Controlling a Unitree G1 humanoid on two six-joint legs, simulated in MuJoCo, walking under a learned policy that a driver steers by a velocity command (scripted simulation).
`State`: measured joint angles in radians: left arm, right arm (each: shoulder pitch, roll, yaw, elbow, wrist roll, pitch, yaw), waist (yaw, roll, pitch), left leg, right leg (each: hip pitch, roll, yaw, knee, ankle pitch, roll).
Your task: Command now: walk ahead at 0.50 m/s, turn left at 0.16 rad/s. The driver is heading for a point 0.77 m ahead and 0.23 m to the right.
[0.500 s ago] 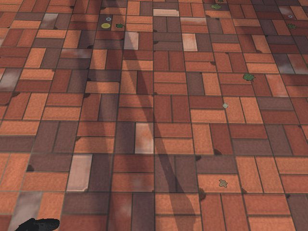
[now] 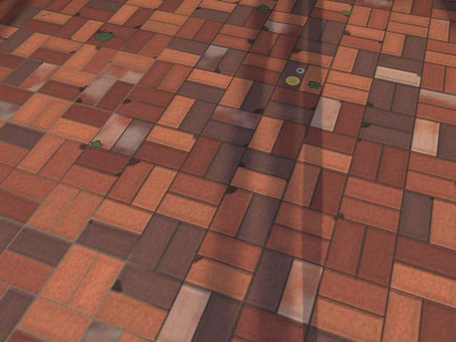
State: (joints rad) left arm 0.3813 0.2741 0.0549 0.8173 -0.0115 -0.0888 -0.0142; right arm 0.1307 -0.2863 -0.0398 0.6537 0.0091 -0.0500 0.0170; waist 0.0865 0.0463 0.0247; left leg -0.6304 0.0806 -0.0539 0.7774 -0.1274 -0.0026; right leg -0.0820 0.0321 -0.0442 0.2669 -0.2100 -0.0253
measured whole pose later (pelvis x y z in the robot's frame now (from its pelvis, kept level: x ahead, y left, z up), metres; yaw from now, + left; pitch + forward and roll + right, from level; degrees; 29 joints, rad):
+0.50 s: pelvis +0.27 +0.06 +0.00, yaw -8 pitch +0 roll +2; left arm 0.19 0.30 0.06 0.76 -0.02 -0.04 -0.02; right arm 0.34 -0.27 -0.06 0.82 -0.02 -0.10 0.00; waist -0.06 -0.05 0.02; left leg -0.01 -0.05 0.17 0.23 -0.23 0.05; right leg -0.70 -0.10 0.08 0.86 0.01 0.01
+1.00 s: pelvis +0.53 -0.04 +0.00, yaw -26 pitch +2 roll +0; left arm 0.32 0.28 0.06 0.70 -0.01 -0.04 0.00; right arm 0.08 -0.31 -0.05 0.70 -0.01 -0.09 0.00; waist 0.05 0.03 0.05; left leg -0.66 0.10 -0.10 0.80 -0.10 -0.07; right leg -0.17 0.12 0.10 0.35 -0.19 -0.09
